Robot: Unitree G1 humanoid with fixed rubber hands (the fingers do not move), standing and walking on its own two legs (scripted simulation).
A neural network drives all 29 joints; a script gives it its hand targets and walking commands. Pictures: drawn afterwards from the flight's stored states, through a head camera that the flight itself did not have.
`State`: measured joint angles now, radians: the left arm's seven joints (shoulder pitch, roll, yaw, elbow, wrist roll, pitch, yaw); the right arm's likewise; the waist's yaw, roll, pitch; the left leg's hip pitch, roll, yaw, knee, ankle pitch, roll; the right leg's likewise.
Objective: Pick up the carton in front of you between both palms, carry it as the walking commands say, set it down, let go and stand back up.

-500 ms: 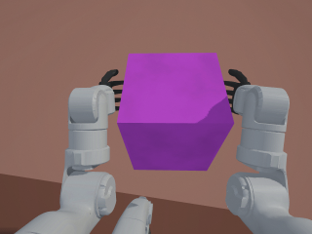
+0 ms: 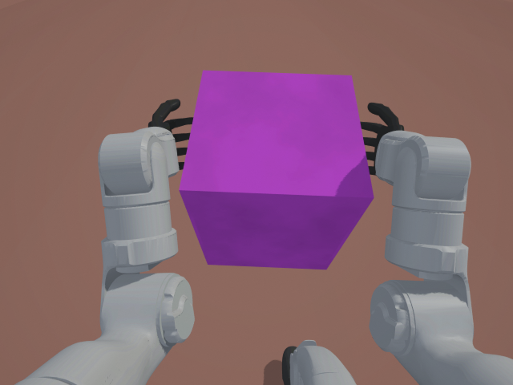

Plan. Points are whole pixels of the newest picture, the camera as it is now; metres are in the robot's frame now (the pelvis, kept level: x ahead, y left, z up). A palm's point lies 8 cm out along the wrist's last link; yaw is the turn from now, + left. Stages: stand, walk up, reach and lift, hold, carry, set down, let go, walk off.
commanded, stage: carry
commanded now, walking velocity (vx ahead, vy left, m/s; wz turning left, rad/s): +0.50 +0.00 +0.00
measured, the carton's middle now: (271, 180) +0.40 -0.03 +0.08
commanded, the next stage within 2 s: none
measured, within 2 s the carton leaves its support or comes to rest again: neither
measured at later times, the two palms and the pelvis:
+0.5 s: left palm (143, 37) +0.68 +0.19 +0.18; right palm (300, 26) +0.70 -0.11 +0.18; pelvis +0.31 +0.02 +0.00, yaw +2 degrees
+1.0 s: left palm (177, 21) +0.90 +0.15 +0.11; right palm (295, 19) +0.90 -0.14 +0.10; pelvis +0.62 +0.01 +0.01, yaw +1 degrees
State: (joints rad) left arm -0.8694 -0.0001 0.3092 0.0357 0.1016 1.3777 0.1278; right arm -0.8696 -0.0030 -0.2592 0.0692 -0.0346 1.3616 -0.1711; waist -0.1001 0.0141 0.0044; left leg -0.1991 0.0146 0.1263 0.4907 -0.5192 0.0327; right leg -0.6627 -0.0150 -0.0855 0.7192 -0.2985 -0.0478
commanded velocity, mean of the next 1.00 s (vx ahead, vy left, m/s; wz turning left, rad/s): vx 0.50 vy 0.00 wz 0.00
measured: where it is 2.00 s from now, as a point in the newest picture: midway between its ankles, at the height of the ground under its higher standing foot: (238, 166)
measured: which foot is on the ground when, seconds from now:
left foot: down 0.00-0.08, up 0.10-0.46, down 0.48-1.00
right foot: up 0.00-0.02, down 0.04-0.50, up 0.52-0.94, down 0.96-1.00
